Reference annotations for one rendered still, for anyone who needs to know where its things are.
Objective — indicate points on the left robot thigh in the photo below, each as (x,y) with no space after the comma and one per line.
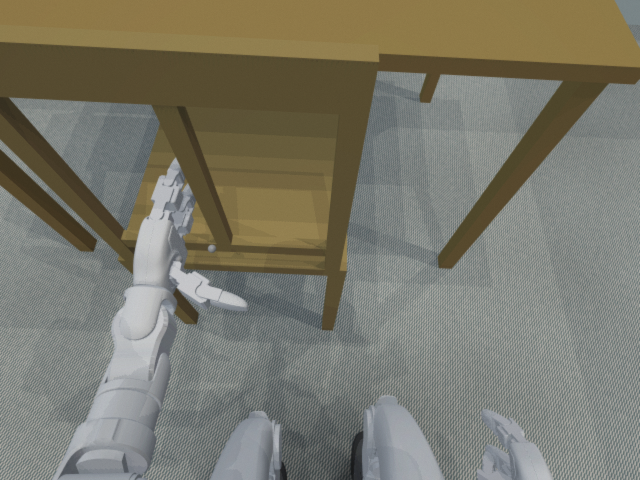
(253,450)

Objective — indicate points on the robot left hand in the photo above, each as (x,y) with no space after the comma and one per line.
(160,241)

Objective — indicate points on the left robot forearm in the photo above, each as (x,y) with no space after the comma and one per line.
(118,435)

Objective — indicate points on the robot right hand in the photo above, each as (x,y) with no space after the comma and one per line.
(524,462)

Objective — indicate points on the table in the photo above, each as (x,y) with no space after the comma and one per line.
(587,44)

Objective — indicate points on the chair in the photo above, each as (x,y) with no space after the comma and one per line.
(268,133)

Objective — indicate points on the robot thigh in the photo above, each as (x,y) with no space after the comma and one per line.
(253,450)
(391,433)

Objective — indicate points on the right robot thigh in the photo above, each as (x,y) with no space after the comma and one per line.
(391,433)

